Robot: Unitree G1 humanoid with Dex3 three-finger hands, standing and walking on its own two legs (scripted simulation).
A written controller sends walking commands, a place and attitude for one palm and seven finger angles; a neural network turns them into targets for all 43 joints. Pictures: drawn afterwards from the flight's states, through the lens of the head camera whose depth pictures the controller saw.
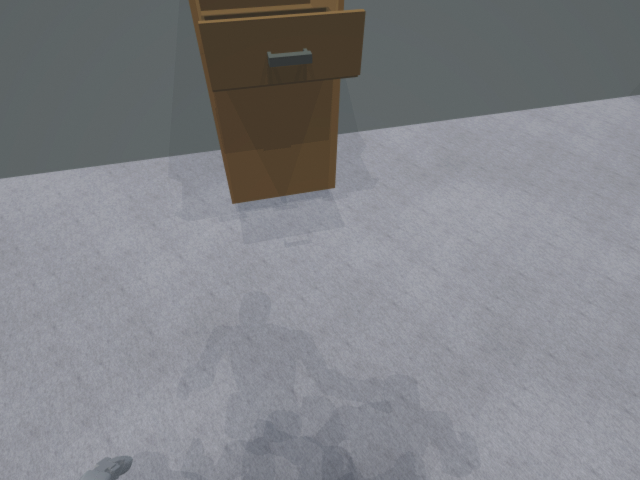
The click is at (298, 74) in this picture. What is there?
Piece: drawer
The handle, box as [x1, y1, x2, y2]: [267, 48, 311, 66]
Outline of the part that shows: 311,53 306,48 298,52 271,54 270,52 267,52 268,63 270,66 309,63 311,62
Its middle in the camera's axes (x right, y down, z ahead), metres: -0.09 -0.51 +1.08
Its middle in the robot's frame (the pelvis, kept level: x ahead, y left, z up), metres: +1.15 +0.15 +0.02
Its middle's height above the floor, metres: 0.79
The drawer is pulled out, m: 0.29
